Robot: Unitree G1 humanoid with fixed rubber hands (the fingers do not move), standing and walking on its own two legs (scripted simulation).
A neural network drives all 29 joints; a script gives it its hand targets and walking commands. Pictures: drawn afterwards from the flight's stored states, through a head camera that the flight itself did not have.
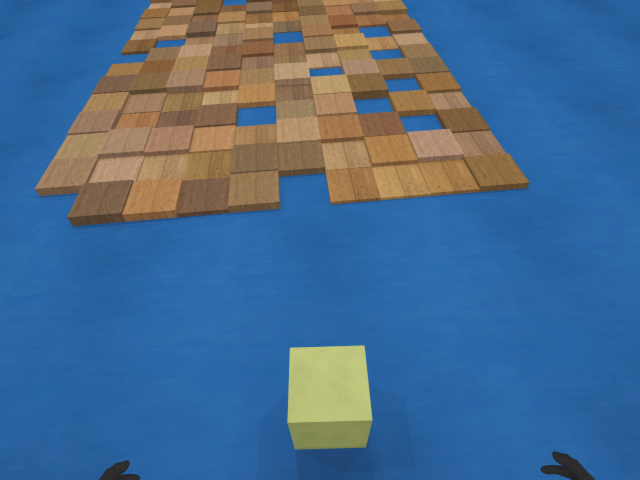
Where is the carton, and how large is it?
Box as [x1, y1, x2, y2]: [287, 345, 371, 449]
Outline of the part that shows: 364,345 290,348 287,422 295,449 365,447 371,423 371,411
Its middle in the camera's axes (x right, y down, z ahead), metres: +0.03 +0.45 +1.12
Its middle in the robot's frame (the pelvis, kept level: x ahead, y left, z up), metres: +0.45 +0.01 -0.66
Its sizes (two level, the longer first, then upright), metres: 0.210 0.200 0.250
